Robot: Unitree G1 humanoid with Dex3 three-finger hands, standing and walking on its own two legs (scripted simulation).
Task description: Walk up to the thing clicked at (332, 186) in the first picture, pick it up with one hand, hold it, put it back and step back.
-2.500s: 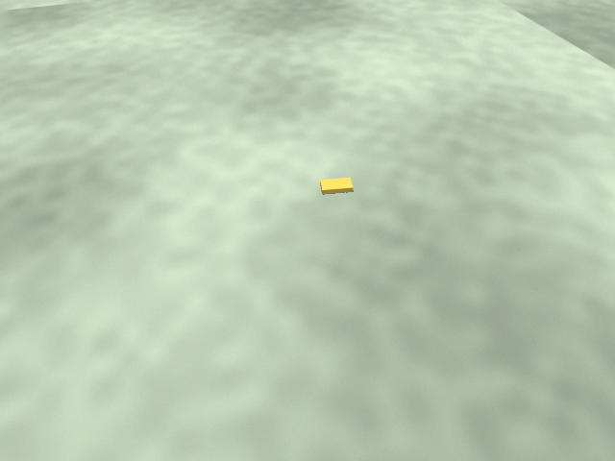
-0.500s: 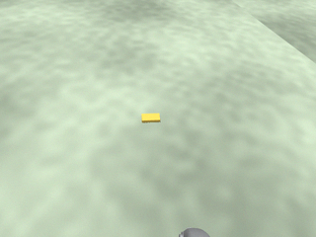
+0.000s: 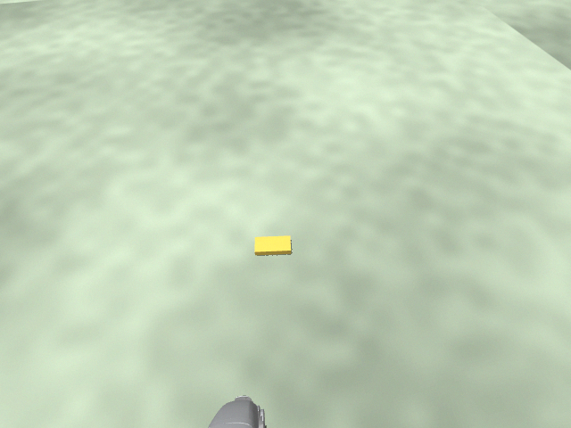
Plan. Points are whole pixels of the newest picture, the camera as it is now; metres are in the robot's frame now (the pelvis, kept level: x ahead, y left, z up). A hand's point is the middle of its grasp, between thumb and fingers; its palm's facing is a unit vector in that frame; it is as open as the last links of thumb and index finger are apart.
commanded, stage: walk up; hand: left
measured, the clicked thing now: (272, 245) +0.89 +0.14 -0.75
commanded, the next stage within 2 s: none
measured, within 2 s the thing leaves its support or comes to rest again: neither
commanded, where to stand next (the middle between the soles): +0.57 -0.18 m, yaw +4 degrees
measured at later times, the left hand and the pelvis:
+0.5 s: hand (201, 330) +0.29 +0.19 -0.14, palm faces -0.06 -0.92 -0.39, open 7.4 cm; pelvis +0.20 -0.10 -0.02, yaw -1 degrees
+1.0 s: hand (257, 282) +0.40 +0.11 -0.16, palm faces -0.04 -0.95 -0.31, open 7.4 cm; pelvis +0.37 -0.16 -0.01, yaw +1 degrees
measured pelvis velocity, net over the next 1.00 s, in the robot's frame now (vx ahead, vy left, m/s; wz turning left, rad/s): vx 0.37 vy -0.16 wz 0.02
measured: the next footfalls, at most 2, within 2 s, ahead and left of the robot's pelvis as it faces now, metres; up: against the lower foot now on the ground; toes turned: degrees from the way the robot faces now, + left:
left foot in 0.08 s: +0.20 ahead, +0.11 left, +0.00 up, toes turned +7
right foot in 0.48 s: +0.32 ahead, -0.25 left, +0.00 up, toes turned -7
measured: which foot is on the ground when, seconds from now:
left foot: up 0.00-0.06, down 0.08-0.50, up 0.52-0.82, down 0.84-1.00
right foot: down 0.00-0.10, up 0.12-0.46, down 0.48-0.88, up 0.90-1.00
